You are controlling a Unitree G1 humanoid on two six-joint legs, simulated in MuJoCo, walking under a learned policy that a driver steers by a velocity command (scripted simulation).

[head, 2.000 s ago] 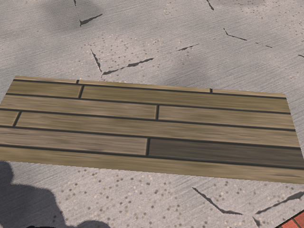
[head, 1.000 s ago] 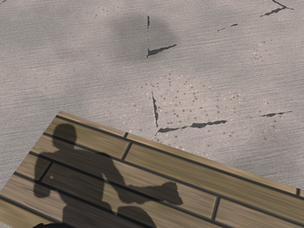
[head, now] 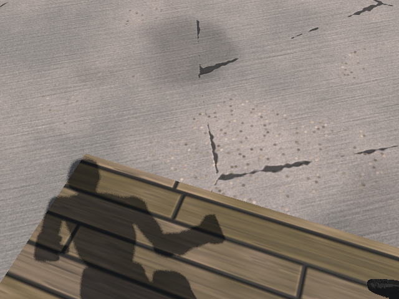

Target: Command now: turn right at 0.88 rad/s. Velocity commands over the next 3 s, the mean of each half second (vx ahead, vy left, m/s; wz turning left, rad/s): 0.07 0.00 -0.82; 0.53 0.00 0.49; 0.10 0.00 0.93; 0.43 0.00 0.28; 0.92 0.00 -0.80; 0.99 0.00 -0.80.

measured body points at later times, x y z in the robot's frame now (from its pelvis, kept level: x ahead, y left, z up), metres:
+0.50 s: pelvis +0.02 -0.03 -0.01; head +0.05 -0.06 +0.44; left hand +0.29 +0.14 -0.09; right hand -0.01 -0.34 -0.12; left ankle +0.03 +0.12 -0.74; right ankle -0.05 -0.12 -0.74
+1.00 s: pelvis +0.24 -0.14 -0.04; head +0.29 -0.16 +0.41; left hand +0.37 +0.12 -0.14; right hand +0.36 -0.43 -0.14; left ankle +0.35 -0.12 -0.74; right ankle +0.02 -0.22 -0.61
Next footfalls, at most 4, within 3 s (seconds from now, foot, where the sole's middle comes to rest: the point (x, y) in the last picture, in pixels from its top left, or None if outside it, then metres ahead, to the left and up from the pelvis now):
0.04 left None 0.07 0.12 -0.78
0.52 right None -0.02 -0.15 -0.78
0.92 left None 0.39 -0.13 -0.78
1.38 right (311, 264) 0.54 -0.30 -0.78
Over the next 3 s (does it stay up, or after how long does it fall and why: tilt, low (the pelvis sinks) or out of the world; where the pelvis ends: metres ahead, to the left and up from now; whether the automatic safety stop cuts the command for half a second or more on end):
stays up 1.27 -0.02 -0.01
